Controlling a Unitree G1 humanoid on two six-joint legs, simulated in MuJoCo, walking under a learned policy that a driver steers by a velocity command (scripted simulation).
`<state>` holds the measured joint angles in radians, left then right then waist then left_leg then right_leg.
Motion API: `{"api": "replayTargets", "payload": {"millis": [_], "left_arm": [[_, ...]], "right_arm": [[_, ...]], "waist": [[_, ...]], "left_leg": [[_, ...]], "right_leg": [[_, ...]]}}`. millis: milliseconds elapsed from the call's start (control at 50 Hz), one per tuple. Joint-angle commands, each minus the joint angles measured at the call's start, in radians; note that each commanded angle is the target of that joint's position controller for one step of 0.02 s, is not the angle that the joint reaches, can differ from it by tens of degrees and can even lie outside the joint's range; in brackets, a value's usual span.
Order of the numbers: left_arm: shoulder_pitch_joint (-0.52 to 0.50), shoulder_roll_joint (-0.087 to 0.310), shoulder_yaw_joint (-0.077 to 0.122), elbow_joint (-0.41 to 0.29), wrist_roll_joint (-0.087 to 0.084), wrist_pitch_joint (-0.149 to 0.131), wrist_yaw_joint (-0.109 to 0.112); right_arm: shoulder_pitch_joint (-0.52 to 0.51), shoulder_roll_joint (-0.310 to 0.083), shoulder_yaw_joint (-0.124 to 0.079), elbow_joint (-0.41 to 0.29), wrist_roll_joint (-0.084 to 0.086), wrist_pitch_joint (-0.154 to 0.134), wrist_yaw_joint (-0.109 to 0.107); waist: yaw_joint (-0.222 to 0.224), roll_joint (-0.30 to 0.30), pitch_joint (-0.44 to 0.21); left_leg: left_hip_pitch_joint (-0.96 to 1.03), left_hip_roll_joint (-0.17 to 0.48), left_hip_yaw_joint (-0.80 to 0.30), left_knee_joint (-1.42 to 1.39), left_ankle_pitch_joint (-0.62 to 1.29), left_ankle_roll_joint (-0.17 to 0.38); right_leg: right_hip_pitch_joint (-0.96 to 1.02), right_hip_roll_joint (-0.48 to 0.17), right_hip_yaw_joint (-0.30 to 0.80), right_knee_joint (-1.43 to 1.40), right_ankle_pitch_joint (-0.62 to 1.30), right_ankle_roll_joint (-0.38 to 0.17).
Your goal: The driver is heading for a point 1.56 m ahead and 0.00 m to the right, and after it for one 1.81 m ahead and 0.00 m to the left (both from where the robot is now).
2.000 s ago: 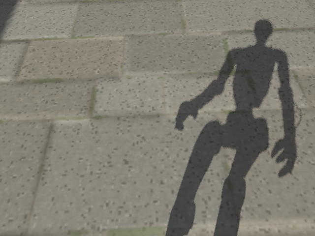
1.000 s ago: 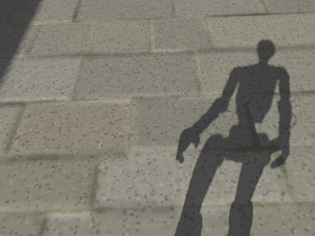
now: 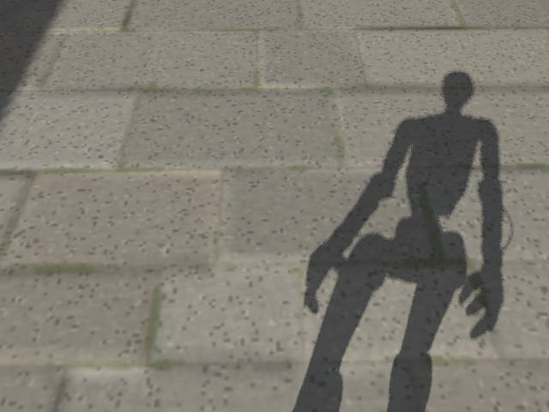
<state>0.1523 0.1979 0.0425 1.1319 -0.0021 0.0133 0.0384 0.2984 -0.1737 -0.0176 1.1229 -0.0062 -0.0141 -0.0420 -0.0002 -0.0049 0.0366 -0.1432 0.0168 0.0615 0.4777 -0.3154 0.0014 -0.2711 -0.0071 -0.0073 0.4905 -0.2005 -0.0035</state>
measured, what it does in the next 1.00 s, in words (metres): shifts its weight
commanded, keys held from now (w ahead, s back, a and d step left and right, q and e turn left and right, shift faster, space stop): no key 0.76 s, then w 0.24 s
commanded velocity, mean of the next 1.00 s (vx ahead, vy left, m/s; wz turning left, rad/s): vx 0.05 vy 0.00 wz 0.00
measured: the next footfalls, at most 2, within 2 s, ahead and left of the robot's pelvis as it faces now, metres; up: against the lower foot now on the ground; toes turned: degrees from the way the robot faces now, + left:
left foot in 1.50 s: +0.47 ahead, +0.08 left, +0.00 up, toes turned +3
right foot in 1.86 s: +0.43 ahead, -0.15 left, +0.00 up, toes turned -1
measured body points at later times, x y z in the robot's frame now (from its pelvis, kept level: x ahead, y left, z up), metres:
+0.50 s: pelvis +0.01 +0.00 +0.00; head +0.02 +0.00 +0.45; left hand +0.04 +0.25 -0.16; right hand -0.02 -0.23 -0.16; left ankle -0.04 +0.11 -0.74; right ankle +0.04 -0.12 -0.74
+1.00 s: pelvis +0.05 -0.02 +0.00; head +0.05 -0.03 +0.45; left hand +0.10 +0.24 -0.14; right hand -0.02 -0.26 -0.16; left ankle -0.04 +0.11 -0.74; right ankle +0.06 -0.12 -0.72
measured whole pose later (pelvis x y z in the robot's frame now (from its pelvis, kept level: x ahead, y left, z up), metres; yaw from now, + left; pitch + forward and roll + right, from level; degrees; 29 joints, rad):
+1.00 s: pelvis +0.05 -0.02 +0.00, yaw +0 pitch +0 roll +0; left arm 0.22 0.20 0.05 1.09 -0.04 -0.06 0.00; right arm 0.45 -0.21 -0.06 1.09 0.03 -0.05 -0.03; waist -0.03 0.04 -0.01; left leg -0.09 0.04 0.04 0.47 -0.39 0.00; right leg -0.36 -0.03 -0.07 0.72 -0.42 -0.08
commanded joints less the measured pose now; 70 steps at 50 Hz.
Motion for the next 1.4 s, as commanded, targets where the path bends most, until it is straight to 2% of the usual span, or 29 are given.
{"api": "replayTargets", "payload": {"millis": [20, 760, 780, 800, 820, 840, 860, 880, 900, 920, 960, 980, 1000, 1020, 1040, 1060, 1080, 1100, 1120, 1140, 1160, 1180, 1200, 1240, 1300, 1360, 1400], "left_arm": [[0.008, 0.098, 0.012, -0.027, 0.0, -0.007, 0.003], [0.064, 0.085, 0.004, -0.024, -0.004, -0.007, 0.009], [0.081, 0.074, 0.001, -0.015, -0.004, -0.006, 0.009], [0.086, 0.079, 0.004, -0.013, -0.009, -0.005, 0.009], [0.083, 0.085, 0.009, -0.017, -0.014, -0.008, 0.009], [0.052, 0.085, 0.01, -0.034, -0.014, -0.017, 0.007], [0.011, 0.066, 0.007, -0.058, -0.016, -0.033, 0.0], [-0.018, 0.048, 0.002, -0.078, -0.019, -0.051, -0.011], [-0.039, 0.054, 0.005, -0.092, -0.024, -0.066, -0.02], [-0.049, 0.063, 0.007, -0.106, -0.03, -0.078, -0.027], [-0.038, 0.072, 0.011, -0.116, -0.04, -0.099, -0.039], [-0.009, 0.069, 0.015, -0.103, -0.039, -0.105, -0.042], [0.073, 0.061, 0.021, -0.065, -0.037, -0.107, -0.045], [0.178, 0.071, 0.035, -0.019, -0.034, -0.102, -0.046], [0.298, 0.096, 0.052, 0.012, -0.032, -0.098, -0.044], [0.436, 0.201, 0.078, 0.024, -0.026, -0.101, -0.034], [0.498, 0.23, 0.068, 0.026, -0.009, -0.118, -0.047], [0.391, 0.183, 0.046, 0.004, -0.006, -0.134, -0.047], [0.296, 0.129, 0.029, -0.028, -0.011, -0.141, -0.051], [0.227, 0.112, 0.016, -0.051, -0.008, -0.141, -0.059], [0.195, 0.104, 0.009, -0.064, -0.003, -0.138, -0.063], [0.203, 0.077, 0.0, -0.062, 0.001, -0.131, -0.062], [0.236, 0.075, -0.003, -0.054, 0.003, -0.126, -0.057], [0.29, 0.1, -0.003, -0.044, 0.004, -0.122, -0.041], [0.297, 0.128, -0.001, -0.061, 0.008, -0.113, -0.023], [0.314, 0.148, 0.003, -0.07, 0.008, -0.103, -0.013], [0.347, 0.15, 0.006, -0.056, -0.001, -0.096, -0.011]], "right_arm": [[0.073, -0.087, -0.012, -0.013, 0.001, -0.005, -0.002], [0.142, -0.067, -0.01, -0.029, 0.004, -0.009, -0.001], [0.164, -0.062, -0.01, -0.018, 0.005, -0.008, -0.002], [0.171, -0.081, -0.018, -0.017, 0.012, -0.004, -0.005], [0.161, -0.111, -0.028, -0.028, 0.019, -0.003, -0.009], [0.176, -0.133, -0.036, -0.036, 0.025, -0.006, -0.011], [0.205, -0.167, -0.048, -0.036, 0.031, -0.014, -0.011], [0.201, -0.2, -0.062, -0.04, 0.035, -0.024, -0.01], [0.193, -0.191, -0.063, -0.047, 0.027, -0.037, -0.008], [0.183, -0.176, -0.062, -0.055, 0.022, -0.049, -0.004], [0.143, -0.169, -0.063, -0.074, 0.035, -0.058, 0.006], [0.119, -0.174, -0.064, -0.082, 0.04, -0.056, 0.01], [0.099, -0.181, -0.065, -0.086, 0.043, -0.05, 0.015], [0.103, -0.182, -0.063, -0.091, 0.039, -0.047, 0.018], [0.071, -0.172, -0.057, -0.103, 0.036, -0.052, 0.02], [0.033, -0.107, -0.04, -0.14, 0.027, -0.062, 0.022], [0.03, -0.044, -0.026, -0.173, 0.037, -0.084, 0.02], [0.013, -0.08, -0.035, -0.181, 0.063, -0.099, 0.026], [-0.011, -0.106, -0.038, -0.19, 0.066, -0.108, 0.035], [-0.019, -0.118, -0.046, -0.184, 0.055, -0.112, 0.035], [-0.023, -0.132, -0.057, -0.182, 0.042, -0.11, 0.033], [-0.018, -0.142, -0.065, -0.176, 0.037, -0.102, 0.037], [-0.015, -0.128, -0.065, -0.173, 0.037, -0.093, 0.043], [-0.065, -0.103, -0.062, -0.191, 0.031, -0.078, 0.047], [-0.228, -0.08, -0.048, -0.258, 0.027, -0.078, 0.05], [-0.342, -0.071, -0.035, -0.293, 0.027, -0.085, 0.063], [-0.371, -0.078, -0.033, -0.308, 0.029, -0.085, 0.073]], "waist": [[-0.001, 0.009, 0.01], [0.0, 0.011, 0.015], [-0.002, 0.016, -0.008], [-0.004, 0.036, 0.01], [-0.008, 0.07, 0.044], [-0.025, 0.1, 0.089], [-0.043, 0.157, 0.123], [-0.049, 0.195, 0.165], [-0.047, 0.18, 0.189], [-0.042, 0.167, 0.196], [-0.019, 0.127, 0.164], [0.003, 0.114, 0.137], [0.04, 0.105, 0.105], [0.073, 0.096, 0.062], [0.132, 0.052, 0.023], [0.174, -0.213, -0.027], [0.16, -0.321, -0.096], [0.099, -0.185, -0.023], [0.068, -0.108, 0.031], [0.04, -0.053, 0.049], [0.02, -0.048, 0.061], [0.01, -0.061, 0.056], [0.01, -0.074, 0.051], [0.013, -0.056, 0.058], [0.036, -0.038, 0.087], [0.06, -0.06, 0.103], [0.059, -0.079, 0.089]], "left_leg": [[-0.122, 0.032, -0.034, -0.119, 0.049, 0.017], [-0.117, 0.028, -0.035, -0.114, 0.109, 0.022], [-0.107, 0.022, -0.031, -0.124, 0.005, 0.028], [-0.12, 0.024, -0.045, -0.135, -0.153, 0.049], [-0.135, 0.05, -0.091, -0.157, -0.325, 0.082], [-0.136, 0.111, -0.177, -0.207, -0.464, 0.123], [-0.109, 0.211, -0.31, -0.28, -0.551, 0.176], [-0.113, 0.314, -0.434, -0.33, -0.557, 0.23], [-0.084, 0.361, -0.486, -0.346, -0.495, 0.255], [-0.034, 0.37, -0.484, -0.337, -0.41, 0.253], [0.013, 0.317, -0.373, -0.295, -0.262, 0.202], [-0.036, 0.265, -0.288, -0.265, -0.209, 0.174], [-0.131, 0.213, -0.212, -0.212, -0.176, 0.155], [-0.213, 0.17, -0.168, -0.138, -0.103, 0.143], [-0.286, 0.125, -0.105, 0.026, 0.052, 0.112], [-0.456, 0.013, 0.029, 0.433, 0.049, 0.034], [-0.613, -0.073, -0.077, 0.713, -0.233, 0.028], [-0.715, 0.001, -0.165, 0.861, -0.189, 0.059], [-0.745, 0.051, -0.161, 0.878, -0.078, 0.088], [-0.724, 0.09, -0.144, 0.833, 0.024, 0.1], [-0.68, 0.117, -0.133, 0.761, 0.088, 0.1], [-0.63, 0.128, -0.117, 0.716, 0.124, 0.094], [-0.608, 0.129, -0.097, 0.685, 0.145, 0.084], [-0.634, 0.127, -0.07, 0.621, 0.184, 0.054], [-0.648, 0.114, -0.052, 0.394, 0.284, 0.027], [-0.506, 0.045, 0.014, 0.184, 0.37, 0.022], [-0.448, 0.024, 0.011, 0.123, 0.385, 0.037]], "right_leg": [[0.08, -0.032, 0.034, -0.065, 0.104, -0.036], [0.087, -0.031, 0.031, -0.05, 0.155, -0.031], [0.094, -0.016, 0.013, -0.043, 0.052, -0.032], [0.065, 0.015, -0.018, -0.008, -0.118, -0.035], [-0.003, 0.041, -0.048, 0.039, -0.285, -0.039], [-0.096, 0.047, -0.06, 0.101, -0.35, -0.043], [-0.184, 0.046, -0.085, 0.207, -0.299, -0.044], [-0.243, 0.002, -0.06, 0.31, -0.235, -0.056], [-0.324, -0.037, -0.025, 0.383, -0.256, -0.069], [-0.39, -0.067, 0.003, 0.413, -0.301, -0.08], [-0.346, -0.082, -0.002, 0.273, -0.302, -0.094], [-0.214, -0.051, -0.051, 0.165, -0.241, -0.09], [-0.023, 0.003, -0.116, 0.075, -0.119, -0.077], [0.153, 0.057, -0.15, 0.06, -0.049, -0.061], [0.288, 0.032, -0.088, 0.029, -0.049, -0.074], [0.415, -0.211, 0.305, -0.154, -0.167, -0.169], [0.476, -0.386, 0.747, -0.333, -0.25, -0.298], [0.419, -0.416, 0.726, -0.32, -0.317, -0.3], [0.358, -0.371, 0.579, -0.309, -0.291, -0.255], [0.3, -0.32, 0.445, -0.321, -0.201, -0.215], [0.251, -0.277, 0.339, -0.332, -0.086, -0.186], [0.225, -0.232, 0.247, -0.339, 0.014, -0.162], [0.217, -0.212, 0.193, -0.342, 0.105, -0.158], [0.222, -0.204, 0.14, -0.353, 0.231, -0.173], [0.202, -0.195, 0.091, -0.379, 0.269, -0.178], [0.153, -0.164, 0.014, -0.358, 0.445, -0.155], [0.194, -0.181, 0.001, -0.31, 0.528, -0.148]]}}
Keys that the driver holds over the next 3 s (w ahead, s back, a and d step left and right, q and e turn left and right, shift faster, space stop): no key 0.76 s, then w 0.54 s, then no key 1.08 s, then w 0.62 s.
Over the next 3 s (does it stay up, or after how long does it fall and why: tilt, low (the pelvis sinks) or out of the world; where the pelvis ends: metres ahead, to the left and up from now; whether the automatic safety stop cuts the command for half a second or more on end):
stays up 0.60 -0.01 0.00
